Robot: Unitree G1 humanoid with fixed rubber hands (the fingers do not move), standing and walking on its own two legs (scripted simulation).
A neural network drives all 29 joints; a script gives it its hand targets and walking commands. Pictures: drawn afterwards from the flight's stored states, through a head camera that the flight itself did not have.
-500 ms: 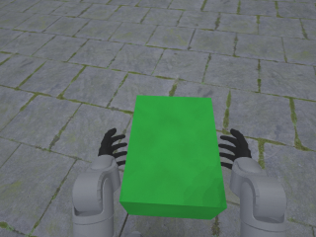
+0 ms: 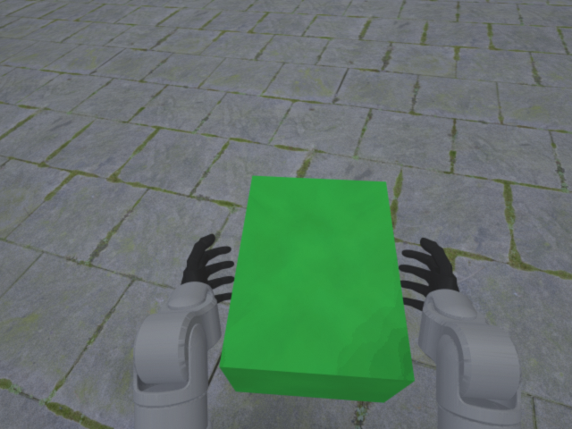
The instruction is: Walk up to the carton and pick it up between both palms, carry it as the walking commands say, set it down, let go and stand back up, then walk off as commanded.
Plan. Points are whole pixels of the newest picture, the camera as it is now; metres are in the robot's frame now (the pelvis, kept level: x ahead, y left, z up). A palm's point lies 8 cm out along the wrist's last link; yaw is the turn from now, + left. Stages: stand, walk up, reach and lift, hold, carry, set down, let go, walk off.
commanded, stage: carry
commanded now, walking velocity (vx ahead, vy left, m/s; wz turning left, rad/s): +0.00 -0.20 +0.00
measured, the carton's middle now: (314, 282) +0.35 +0.01 +0.01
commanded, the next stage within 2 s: none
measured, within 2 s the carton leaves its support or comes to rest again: neither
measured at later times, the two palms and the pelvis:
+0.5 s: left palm (258, 402) +0.16 +0.07 +0.09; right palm (559, 397) +0.18 -0.22 +0.09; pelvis -0.10 -0.10 +0.00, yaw +1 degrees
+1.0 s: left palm out of the picture +0.07 -0.06 +0.09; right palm out of the picture +0.08 -0.35 +0.09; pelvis -0.20 -0.22 -0.01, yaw +0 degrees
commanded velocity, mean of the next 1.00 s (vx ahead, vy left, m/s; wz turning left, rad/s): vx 0.00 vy -0.20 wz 0.00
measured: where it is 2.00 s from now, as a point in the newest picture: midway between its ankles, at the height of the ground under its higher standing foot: outside the picture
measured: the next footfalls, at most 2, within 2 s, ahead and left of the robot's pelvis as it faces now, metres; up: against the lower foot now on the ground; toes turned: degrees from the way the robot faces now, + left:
left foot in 0.26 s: -0.01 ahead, +0.05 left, +0.00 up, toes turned +8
right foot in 0.52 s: -0.02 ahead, -0.25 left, +0.00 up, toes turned -1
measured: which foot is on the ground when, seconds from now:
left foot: down 0.00-0.00, up 0.02-0.24, down 0.26-0.56, up 0.58-0.74, down 0.76-1.00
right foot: down 0.00-0.28, up 0.30-0.50, down 0.52-0.78, up 0.80-0.96, down 0.98-1.00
